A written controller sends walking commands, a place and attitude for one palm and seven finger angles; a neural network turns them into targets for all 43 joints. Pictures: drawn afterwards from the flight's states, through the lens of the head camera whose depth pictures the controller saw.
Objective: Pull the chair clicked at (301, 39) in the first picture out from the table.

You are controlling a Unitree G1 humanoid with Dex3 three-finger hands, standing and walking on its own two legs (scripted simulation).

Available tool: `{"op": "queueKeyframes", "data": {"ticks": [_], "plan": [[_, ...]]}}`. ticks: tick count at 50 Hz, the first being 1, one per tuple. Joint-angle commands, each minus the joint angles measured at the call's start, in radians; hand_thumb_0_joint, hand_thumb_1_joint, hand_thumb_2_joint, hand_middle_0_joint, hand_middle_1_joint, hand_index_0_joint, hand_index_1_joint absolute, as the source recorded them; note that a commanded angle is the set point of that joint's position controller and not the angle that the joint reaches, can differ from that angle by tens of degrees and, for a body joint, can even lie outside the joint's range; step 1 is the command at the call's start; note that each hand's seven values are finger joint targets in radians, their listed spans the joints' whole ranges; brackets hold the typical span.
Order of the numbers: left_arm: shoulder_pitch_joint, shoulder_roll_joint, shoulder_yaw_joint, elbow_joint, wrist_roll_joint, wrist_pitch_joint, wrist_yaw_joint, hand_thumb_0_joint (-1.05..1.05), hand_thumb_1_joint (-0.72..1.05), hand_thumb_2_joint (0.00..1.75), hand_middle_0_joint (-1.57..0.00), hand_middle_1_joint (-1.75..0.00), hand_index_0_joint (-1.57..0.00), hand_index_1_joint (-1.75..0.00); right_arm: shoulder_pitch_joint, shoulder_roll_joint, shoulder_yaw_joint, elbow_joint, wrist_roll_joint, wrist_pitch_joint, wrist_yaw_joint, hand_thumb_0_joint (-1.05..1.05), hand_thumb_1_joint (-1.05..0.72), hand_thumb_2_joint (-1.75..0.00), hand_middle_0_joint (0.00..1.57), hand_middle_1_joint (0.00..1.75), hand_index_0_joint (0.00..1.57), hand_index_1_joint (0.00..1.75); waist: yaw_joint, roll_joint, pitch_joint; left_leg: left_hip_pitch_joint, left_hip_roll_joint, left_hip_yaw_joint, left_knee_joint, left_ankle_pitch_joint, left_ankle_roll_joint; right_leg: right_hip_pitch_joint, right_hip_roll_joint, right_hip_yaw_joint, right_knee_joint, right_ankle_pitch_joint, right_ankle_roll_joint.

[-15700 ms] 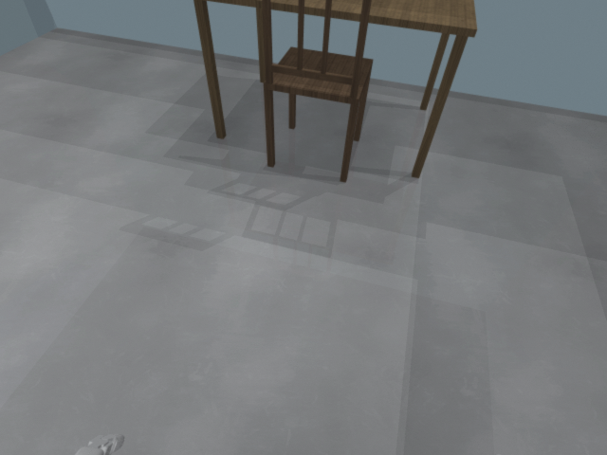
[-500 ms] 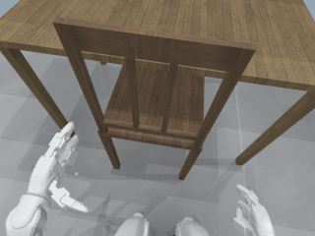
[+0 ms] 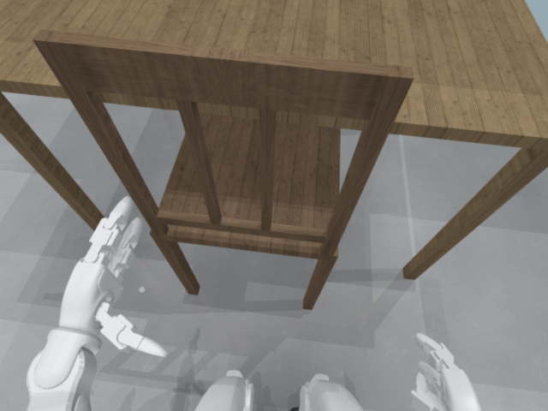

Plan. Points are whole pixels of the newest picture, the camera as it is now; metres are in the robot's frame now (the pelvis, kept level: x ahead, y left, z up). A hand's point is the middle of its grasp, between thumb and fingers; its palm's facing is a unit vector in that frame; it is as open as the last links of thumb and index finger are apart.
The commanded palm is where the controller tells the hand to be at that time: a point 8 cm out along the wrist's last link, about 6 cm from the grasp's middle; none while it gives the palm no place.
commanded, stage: aim the fingers beside a spindle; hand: left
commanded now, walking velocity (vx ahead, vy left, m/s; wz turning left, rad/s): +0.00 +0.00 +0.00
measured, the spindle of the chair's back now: (204, 173) +0.47 +0.13 +0.02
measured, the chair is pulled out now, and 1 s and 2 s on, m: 0.00 0.00 0.00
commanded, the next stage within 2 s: none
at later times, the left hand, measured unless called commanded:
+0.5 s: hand (187, 279) +0.30 +0.14 +0.00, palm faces -0.16 -0.99 +0.00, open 16.9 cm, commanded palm +0.29 +0.20 +0.01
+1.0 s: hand (195, 250) +0.34 +0.13 +0.00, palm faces -0.07 -1.00 -0.06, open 16.9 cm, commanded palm +0.31 +0.18 -0.01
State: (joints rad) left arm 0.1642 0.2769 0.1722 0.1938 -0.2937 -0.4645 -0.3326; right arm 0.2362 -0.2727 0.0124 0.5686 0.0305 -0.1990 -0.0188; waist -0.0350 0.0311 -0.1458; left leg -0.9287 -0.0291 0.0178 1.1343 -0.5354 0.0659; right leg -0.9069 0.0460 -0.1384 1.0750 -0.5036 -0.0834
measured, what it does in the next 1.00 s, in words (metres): stands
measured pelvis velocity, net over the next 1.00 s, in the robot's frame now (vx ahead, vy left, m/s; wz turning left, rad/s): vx -0.01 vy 0.01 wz -0.01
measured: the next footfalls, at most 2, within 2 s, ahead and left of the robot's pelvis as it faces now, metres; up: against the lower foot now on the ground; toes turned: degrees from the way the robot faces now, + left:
none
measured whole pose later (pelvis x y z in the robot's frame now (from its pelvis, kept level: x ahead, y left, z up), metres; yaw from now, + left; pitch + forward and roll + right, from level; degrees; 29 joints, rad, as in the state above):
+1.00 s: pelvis -0.01 +0.01 -0.02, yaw -1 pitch +22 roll -2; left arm -0.20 0.20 0.06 0.48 -0.14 -0.47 -0.08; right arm 0.23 -0.25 0.03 0.57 0.02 -0.03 0.03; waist -0.04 0.03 -0.17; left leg -1.07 -0.03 0.05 1.23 -0.56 0.08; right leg -1.06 0.03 -0.11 1.20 -0.53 -0.08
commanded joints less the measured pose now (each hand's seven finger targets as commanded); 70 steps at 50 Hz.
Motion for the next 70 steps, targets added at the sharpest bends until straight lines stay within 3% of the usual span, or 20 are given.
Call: {"op": "queueKeyframes", "data": {"ticks": [1,5,8,10,12,17,25,30,33,38,41,45,48,50,56,59,62,64,66,70], "plan": [[-0.102,0.099,0.032,-0.09,0.005,-0.017,0.003,0.0,-0.5,0.3,-0.06,-0.08,-0.06,-0.08,-0.002,-0.142,-0.057,-0.137,0.011,-0.034,-0.001,0.0,-0.9,-0.9,0.2,0.3,0.2,0.3,-0.018,-0.021,-0.261,0.097,0.027,-0.07,-0.107,0.323,-0.031,0.209,-0.047,0.152,-0.126,0.305,0.062],[-0.219,0.169,0.091,-0.171,0.01,-0.038,0.032,0.0,-0.5,0.3,-0.06,-0.08,-0.06,-0.08,-0.007,-0.136,-0.057,-0.147,0.007,-0.027,-0.006,0.0,-0.9,-0.9,0.2,0.3,0.2,0.3,0.001,-0.001,-0.333,0.084,0.027,-0.062,-0.088,0.32,-0.029,0.264,-0.052,0.185,-0.119,0.308,0.059],[-0.221,0.15,0.078,-0.241,0.01,-0.081,0.063,0.0,-0.5,0.3,-0.06,-0.08,-0.06,-0.08,-0.008,-0.117,-0.052,-0.146,0.001,-0.033,0.002,0.0,-0.9,-0.9,0.2,0.3,0.2,0.3,0.013,0.057,-0.399,0.142,0.025,-0.064,-0.089,0.376,-0.033,0.286,-0.052,0.181,-0.107,0.366,0.056],[-0.207,0.15,0.079,-0.191,0.019,-0.087,0.076,0.0,-0.5,0.3,-0.06,-0.08,-0.06,-0.08,-0.004,-0.122,-0.051,-0.135,-0.001,-0.027,0.005,0.0,-0.9,-0.9,0.2,0.3,0.2,0.3,0.001,0.016,-0.372,0.121,0.029,-0.067,-0.081,0.376,-0.03,0.265,-0.047,0.175,-0.1,0.369,0.059],[-0.239,0.082,0.014,-0.099,0.03,-0.069,0.073,0.0,-0.5,0.3,-0.06,-0.08,-0.06,-0.08,-0.012,-0.123,-0.047,-0.126,0.001,-0.017,0.009,0.0,-0.9,-0.9,0.2,0.3,0.2,0.3,-0.024,-0.01,-0.306,0.071,0.027,-0.067,-0.073,0.315,-0.029,0.211,-0.048,0.173,-0.1,0.31,0.063],[-0.234,0.026,-0.052,0.004,0.044,-0.005,0.046,0.0,-0.5,0.3,-0.06,-0.08,-0.06,-0.08,-0.001,-0.137,-0.056,-0.142,0.012,0.008,0.012,0.0,-0.9,-0.9,0.2,0.3,0.2,0.3,-0.02,-0.034,-0.291,0.054,0.025,-0.067,-0.076,0.279,-0.027,0.183,-0.054,0.171,-0.106,0.272,0.064],[-0.379,0.122,0.03,-0.184,0.073,-0.103,0.176,0.0,-0.5,0.3,-0.06,-0.08,-0.06,-0.08,0.004,-0.124,-0.056,-0.13,-0.014,0.016,0.016,0.0,-0.9,-0.9,0.2,0.3,0.2,0.3,0.008,0.042,-0.43,0.157,0.031,-0.093,-0.069,0.391,-0.041,0.176,-0.042,0.142,-0.04,0.33,0.047],[-0.347,-0.008,-0.082,0.081,0.114,-0.06,0.185,0.0,-0.5,0.3,-0.06,-0.08,-0.06,-0.08,0.003,-0.131,-0.053,-0.109,-0.011,0.049,0.035,0.0,-0.9,-0.9,0.2,0.3,0.2,0.3,-0.038,-0.056,-0.283,0.035,0.028,-0.088,-0.055,0.253,-0.033,0.081,-0.042,0.138,-0.048,0.223,0.056],[-0.435,-0.057,-0.154,0.121,0.127,-0.026,0.161,0.0,-0.5,0.3,-0.06,-0.08,-0.06,-0.08,-0.001,-0.142,-0.057,-0.126,0.0,0.07,0.037,0.0,-0.9,-0.9,0.2,0.3,0.2,0.3,-0.042,-0.035,-0.275,0.03,0.028,-0.099,-0.059,0.183,-0.033,0.028,-0.048,0.136,-0.05,0.145,0.051],[-0.616,-0.012,-0.131,-0.086,0.117,-0.075,0.21,0.0,-0.5,0.3,-0.06,-0.08,-0.06,-0.08,0.006,-0.135,-0.062,-0.14,-0.01,0.075,0.027,0.0,-0.9,-0.9,0.2,0.3,0.2,0.3,-0.025,0.052,-0.471,0.188,0.035,-0.129,-0.052,0.31,-0.045,0.044,-0.049,0.132,-0.016,0.222,0.047],[-0.533,0.101,0.0,-0.162,0.126,-0.116,0.283,0.0,-0.5,0.3,-0.06,-0.08,-0.06,-0.08,0.022,-0.131,-0.063,-0.132,-0.022,0.082,0.033,0.0,-0.9,-0.9,0.2,0.3,0.2,0.3,0.025,0.077,-0.567,0.269,0.039,-0.141,-0.059,0.453,-0.073,0.092,-0.041,0.127,0.01,0.314,0.044],[-0.46,0.02,-0.046,0.111,0.159,-0.07,0.294,0.0,-0.5,0.3,-0.06,-0.08,-0.06,-0.08,0.014,-0.12,-0.052,-0.105,-0.017,0.114,0.044,0.0,-0.9,-0.9,0.2,0.3,0.2,0.3,-0.024,-0.076,-0.361,0.065,0.031,-0.105,-0.052,0.306,-0.039,0.098,-0.036,0.134,-0.017,0.268,0.055],[-0.425,-0.06,-0.132,0.259,0.164,-0.013,0.231,0.0,-0.5,0.3,-0.06,-0.08,-0.06,-0.08,0.006,-0.135,-0.05,-0.121,-0.002,0.138,0.049,0.0,-0.9,-0.9,0.2,0.3,0.2,0.3,-0.037,-0.113,-0.254,-0.039,0.022,-0.082,-0.056,0.17,-0.03,0.067,-0.042,0.145,-0.05,0.166,0.054],[-0.45,-0.089,-0.168,0.217,0.142,-0.004,0.188,0.0,-0.5,0.3,-0.06,-0.08,-0.06,-0.08,0.002,-0.136,-0.053,-0.144,0.006,0.139,0.047,0.0,-0.9,-0.9,0.2,0.3,0.2,0.3,-0.034,-0.064,-0.285,-0.004,0.021,-0.081,-0.061,0.188,-0.028,0.078,-0.046,0.15,-0.057,0.18,0.049],[-0.585,0.06,-0.073,-0.236,0.092,-0.129,0.217,0.0,-0.5,0.3,-0.06,-0.08,-0.06,-0.08,0.019,-0.121,-0.063,-0.151,-0.01,0.103,0.026,0.0,-0.9,-0.9,0.2,0.3,0.2,0.3,0.0,0.097,-0.562,0.247,0.032,-0.112,-0.052,0.446,-0.047,0.162,-0.046,0.155,-0.022,0.373,0.045],[-0.498,0.031,-0.076,-0.142,0.121,-0.145,0.269,0.0,-0.5,0.3,-0.06,-0.08,-0.06,-0.08,0.017,-0.112,-0.057,-0.114,-0.019,0.098,0.033,0.0,-0.9,-0.9,0.2,0.3,0.2,0.3,-0.017,0.062,-0.463,0.231,0.042,-0.124,-0.048,0.455,-0.056,0.09,-0.041,0.134,-0.012,0.346,0.049],[-0.477,-0.035,-0.125,0.134,0.167,-0.09,0.268,0.0,-0.5,0.3,-0.06,-0.08,-0.06,-0.08,0.009,-0.122,-0.052,-0.089,-0.015,0.119,0.042,0.0,-0.9,-0.9,0.2,0.3,0.2,0.3,-0.061,-0.053,-0.279,0.056,0.036,-0.107,-0.033,0.279,-0.037,0.021,-0.04,0.128,-0.018,0.239,0.056],[-0.463,-0.062,-0.147,0.268,0.173,-0.04,0.238,0.0,-0.5,0.3,-0.06,-0.08,-0.06,-0.08,0.005,-0.135,-0.052,-0.095,-0.006,0.136,0.045,0.0,-0.9,-0.9,0.2,0.3,0.2,0.3,-0.062,-0.098,-0.223,-0.029,0.026,-0.091,-0.032,0.168,-0.03,0.008,-0.043,0.138,-0.041,0.154,0.055],[-0.452,-0.055,-0.131,0.276,0.157,-0.01,0.206,0.0,-0.5,0.3,-0.06,-0.08,-0.06,-0.08,0.003,-0.141,-0.056,-0.122,0.003,0.145,0.045,0.0,-0.9,-0.9,0.2,0.3,0.2,0.3,-0.034,-0.081,-0.269,-0.029,0.017,-0.078,-0.04,0.177,-0.028,0.061,-0.048,0.154,-0.051,0.168,0.049],[-0.521,0.006,-0.109,-0.069,0.108,-0.058,0.192,0.0,-0.5,0.3,-0.06,-0.08,-0.06,-0.08,-0.006,-0.127,-0.063,-0.182,0.0,0.136,0.037,0.0,-0.9,-0.9,0.2,0.3,0.2,0.3,0.012,0.055,-0.528,0.155,0.022,-0.087,-0.044,0.389,-0.037,0.187,-0.051,0.162,-0.015,0.37,0.044]]}}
